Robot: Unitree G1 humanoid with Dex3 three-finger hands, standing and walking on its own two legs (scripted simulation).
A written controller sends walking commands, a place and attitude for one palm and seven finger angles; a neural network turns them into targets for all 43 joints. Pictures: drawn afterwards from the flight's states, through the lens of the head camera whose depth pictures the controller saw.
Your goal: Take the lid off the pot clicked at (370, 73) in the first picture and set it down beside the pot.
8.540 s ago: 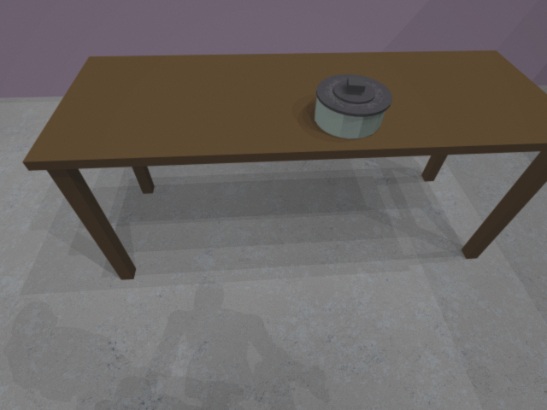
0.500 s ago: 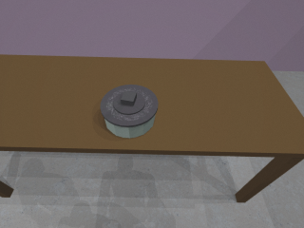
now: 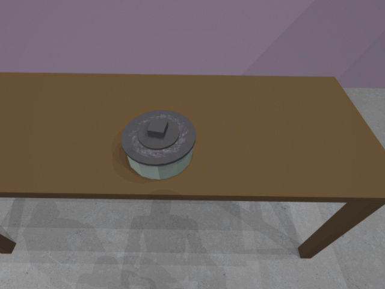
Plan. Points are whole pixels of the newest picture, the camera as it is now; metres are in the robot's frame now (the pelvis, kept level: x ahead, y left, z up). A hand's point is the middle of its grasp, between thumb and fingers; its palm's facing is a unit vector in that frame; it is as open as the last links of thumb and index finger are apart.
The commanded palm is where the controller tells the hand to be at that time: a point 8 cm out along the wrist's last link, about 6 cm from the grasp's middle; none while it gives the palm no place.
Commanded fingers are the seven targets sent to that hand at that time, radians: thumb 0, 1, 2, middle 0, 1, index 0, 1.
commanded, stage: look again from close up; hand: left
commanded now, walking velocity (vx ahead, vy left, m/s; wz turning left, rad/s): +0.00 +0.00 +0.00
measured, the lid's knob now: (157, 128) +0.51 +0.13 +0.02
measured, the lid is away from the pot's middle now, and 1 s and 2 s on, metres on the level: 0.00 0.00 0.00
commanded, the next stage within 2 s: lift the closed hand beside the body in 0.30 s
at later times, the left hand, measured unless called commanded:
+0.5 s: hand out of the picture +0.06 +0.18 -0.14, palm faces +0.12 -0.95 -0.28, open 7.1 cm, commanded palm +0.09 +0.22 -0.06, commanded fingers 0.00 0.90 0.90 -0.46 -0.59 -0.46 -0.59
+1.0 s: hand out of the picture +0.09 +0.21 -0.06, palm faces +0.28 -0.92 -0.29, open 3.1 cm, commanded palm +0.05 +0.25 -0.03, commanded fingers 0.00 0.90 0.90 -1.30 -1.50 -1.30 -1.50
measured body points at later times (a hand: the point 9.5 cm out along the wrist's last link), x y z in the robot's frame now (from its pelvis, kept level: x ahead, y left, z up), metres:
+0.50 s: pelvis +0.00 -0.01 +0.00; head +0.02 -0.01 +0.45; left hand +0.05 +0.23 -0.12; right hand +0.03 -0.24 -0.15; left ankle -0.04 +0.10 -0.74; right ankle +0.00 -0.12 -0.74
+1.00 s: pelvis -0.02 -0.01 -0.01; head -0.01 -0.01 +0.44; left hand +0.07 +0.25 -0.04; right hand +0.21 -0.21 -0.06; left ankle -0.04 +0.10 -0.74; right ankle +0.00 -0.12 -0.74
